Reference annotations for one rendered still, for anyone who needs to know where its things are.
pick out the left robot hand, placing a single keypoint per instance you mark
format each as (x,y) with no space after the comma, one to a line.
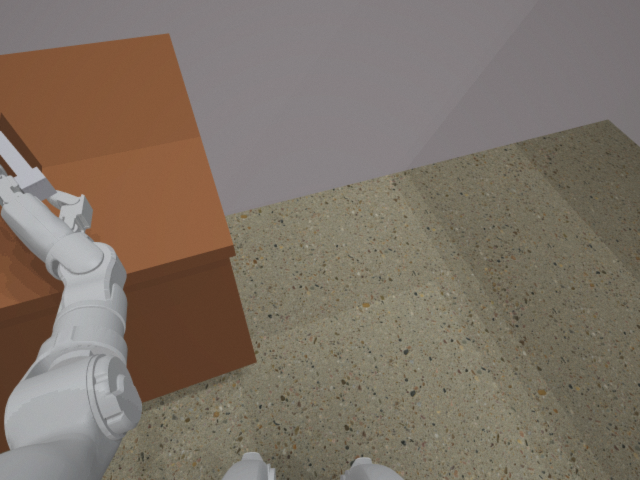
(33,222)

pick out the right robot shin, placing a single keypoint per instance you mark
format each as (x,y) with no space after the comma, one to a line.
(362,460)

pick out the counter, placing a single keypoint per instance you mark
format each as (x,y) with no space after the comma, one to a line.
(113,121)

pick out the tap lever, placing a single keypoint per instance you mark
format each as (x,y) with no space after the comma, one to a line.
(30,180)

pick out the robot left forearm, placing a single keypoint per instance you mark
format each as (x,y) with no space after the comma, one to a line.
(91,318)

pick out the robot left thigh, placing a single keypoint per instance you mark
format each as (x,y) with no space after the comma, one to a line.
(250,470)

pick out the left robot upper arm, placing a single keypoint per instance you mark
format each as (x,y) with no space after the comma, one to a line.
(68,423)

